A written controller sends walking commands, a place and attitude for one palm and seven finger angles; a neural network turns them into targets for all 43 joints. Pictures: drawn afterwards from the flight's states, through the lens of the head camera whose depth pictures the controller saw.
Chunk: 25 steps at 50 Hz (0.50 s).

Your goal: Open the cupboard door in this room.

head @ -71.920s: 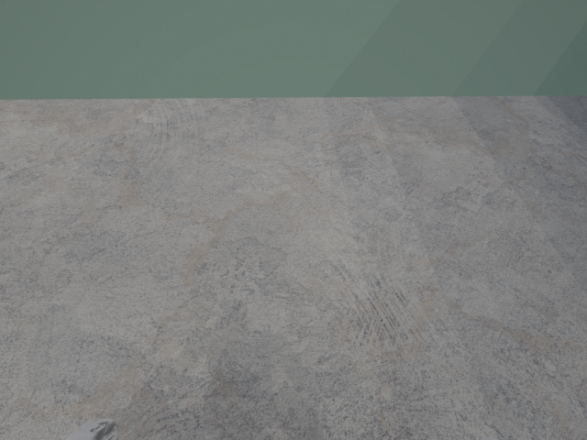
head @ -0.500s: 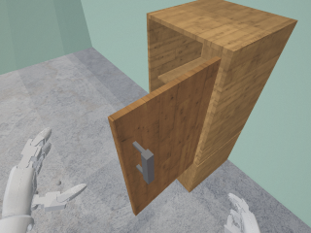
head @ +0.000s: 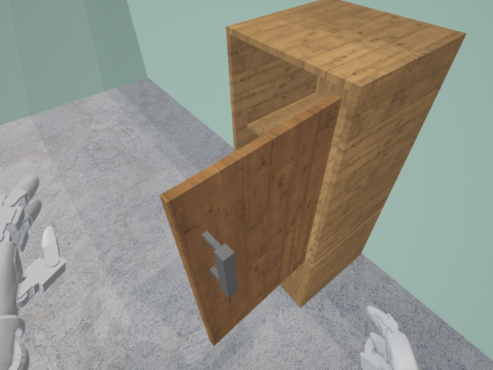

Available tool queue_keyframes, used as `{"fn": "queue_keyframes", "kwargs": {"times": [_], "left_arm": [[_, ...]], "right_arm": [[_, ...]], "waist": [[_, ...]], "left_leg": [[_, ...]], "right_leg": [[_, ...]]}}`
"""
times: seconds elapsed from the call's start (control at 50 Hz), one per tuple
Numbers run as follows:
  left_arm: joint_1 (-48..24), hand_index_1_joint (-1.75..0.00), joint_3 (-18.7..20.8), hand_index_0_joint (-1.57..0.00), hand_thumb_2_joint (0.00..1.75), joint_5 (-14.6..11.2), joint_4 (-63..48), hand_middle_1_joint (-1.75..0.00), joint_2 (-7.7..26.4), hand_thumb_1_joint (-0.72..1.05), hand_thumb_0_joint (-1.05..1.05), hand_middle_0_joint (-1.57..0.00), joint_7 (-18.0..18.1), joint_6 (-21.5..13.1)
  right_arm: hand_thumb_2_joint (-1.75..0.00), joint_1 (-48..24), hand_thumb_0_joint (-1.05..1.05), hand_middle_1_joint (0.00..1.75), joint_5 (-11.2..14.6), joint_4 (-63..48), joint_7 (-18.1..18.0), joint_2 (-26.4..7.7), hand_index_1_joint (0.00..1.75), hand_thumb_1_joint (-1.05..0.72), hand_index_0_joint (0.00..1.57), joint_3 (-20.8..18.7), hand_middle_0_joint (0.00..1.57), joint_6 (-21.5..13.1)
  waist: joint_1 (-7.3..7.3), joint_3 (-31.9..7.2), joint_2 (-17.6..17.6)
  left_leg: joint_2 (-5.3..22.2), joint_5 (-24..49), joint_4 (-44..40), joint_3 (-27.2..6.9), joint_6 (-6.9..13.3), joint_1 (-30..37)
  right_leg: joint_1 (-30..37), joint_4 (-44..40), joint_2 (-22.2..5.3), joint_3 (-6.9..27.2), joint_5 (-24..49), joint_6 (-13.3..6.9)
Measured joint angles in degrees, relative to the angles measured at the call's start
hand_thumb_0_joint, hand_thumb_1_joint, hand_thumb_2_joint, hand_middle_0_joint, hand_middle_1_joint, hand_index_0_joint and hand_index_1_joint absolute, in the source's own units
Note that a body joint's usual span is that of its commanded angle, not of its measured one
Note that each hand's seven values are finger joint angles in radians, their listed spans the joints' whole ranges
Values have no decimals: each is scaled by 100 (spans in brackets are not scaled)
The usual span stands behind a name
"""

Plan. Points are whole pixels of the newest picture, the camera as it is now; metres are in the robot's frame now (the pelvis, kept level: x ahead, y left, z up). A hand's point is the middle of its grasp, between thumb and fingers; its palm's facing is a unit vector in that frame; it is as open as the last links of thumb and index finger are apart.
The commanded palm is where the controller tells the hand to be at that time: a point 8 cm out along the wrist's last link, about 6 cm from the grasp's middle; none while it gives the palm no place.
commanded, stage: draw the hand back to the body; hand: left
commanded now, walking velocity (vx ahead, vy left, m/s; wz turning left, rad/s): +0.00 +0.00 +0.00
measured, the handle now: (219, 264) +0.28 +0.09 +0.02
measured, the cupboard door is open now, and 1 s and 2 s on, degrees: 94 94 94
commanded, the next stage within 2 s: step back with the hand held close in 0.20 s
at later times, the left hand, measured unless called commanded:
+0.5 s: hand (60, 260) +0.19 +0.26 +0.15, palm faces +0.42 -0.78 -0.47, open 7.4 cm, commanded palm +0.13 +0.29 +0.17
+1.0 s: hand (11, 324) +0.11 +0.27 +0.15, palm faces +0.45 -0.75 -0.49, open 7.4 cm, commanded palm +0.05 +0.31 +0.17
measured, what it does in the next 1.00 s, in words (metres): shifts its weight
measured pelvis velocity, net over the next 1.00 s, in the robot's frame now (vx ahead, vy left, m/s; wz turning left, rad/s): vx -0.09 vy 0.01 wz -0.01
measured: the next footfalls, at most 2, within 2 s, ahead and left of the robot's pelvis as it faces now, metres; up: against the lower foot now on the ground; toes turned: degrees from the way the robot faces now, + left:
right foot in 1.92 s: -0.30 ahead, -0.13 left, +0.00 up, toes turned -6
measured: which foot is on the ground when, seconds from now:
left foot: down 0.00-1.00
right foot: down 0.00-1.00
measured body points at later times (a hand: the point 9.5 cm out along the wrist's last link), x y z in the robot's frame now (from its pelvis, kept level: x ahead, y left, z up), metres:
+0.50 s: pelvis -0.02 +0.00 +0.00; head -0.01 -0.02 +0.45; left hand +0.16 +0.30 +0.18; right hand +0.17 -0.23 -0.08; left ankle -0.04 +0.11 -0.74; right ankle +0.01 -0.13 -0.74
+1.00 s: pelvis -0.09 +0.01 -0.02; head -0.07 +0.02 +0.43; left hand +0.08 +0.31 +0.18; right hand +0.08 -0.22 -0.10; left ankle -0.04 +0.11 -0.74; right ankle +0.01 -0.13 -0.74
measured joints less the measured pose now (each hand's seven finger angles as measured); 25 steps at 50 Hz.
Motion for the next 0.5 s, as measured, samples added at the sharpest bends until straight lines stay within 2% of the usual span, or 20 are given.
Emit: {"fn": "queue_keyframes", "kwargs": {"times": [0.1, 0.36, 0.44, 0.5], "left_arm": [[96, -30, -97, -21, 89, 13, -33, -30, -6, 87, 1, -21, -24, 18], [-17, -30, -9, -21, 90, 15, 30, -30, 37, 89, 1, -21, -17, -84], [-25, -30, 296, -21, 90, 45, 106, -30, 154, 89, 1, -21, -14, -368], [118, -30, 342, -21, 90, 58, 32, -30, 222, 89, 1, -21, -2, -449]], "right_arm": [[-90, 36, 1, 30, -2, 40, -19, 2, 30, -90, 20, -23, 20, -6], [-90, 42, 1, 30, 29, 79, -41, 22, 30, -90, 20, -15, 20, -39], [-90, -83, 1, 30, 31, -91, -37, 27, 30, -90, 20, 23, 20, 149], [-90, -162, 1, 30, 17, -224, -41, -12, 30, -90, 21, -15, 20, 259]], "waist": [[-4, 5, 0], [-17, 15, 19], [-168, -36, -17], [-276, -16, -57]], "left_leg": [[24, 13, -17, -1, -24, 25], [68, 61, -11, -14, -58, 2], [102, 86, 102, 8, -53, -363], [73, 148, 119, 82, -26, -584]], "right_leg": [[19, -9, 25, -2, 7, -25], [19, -45, 69, -17, 67, -67], [-287, -95, 103, 4, 198, -68], [-541, -64, 76, 80, 285, -44]]}}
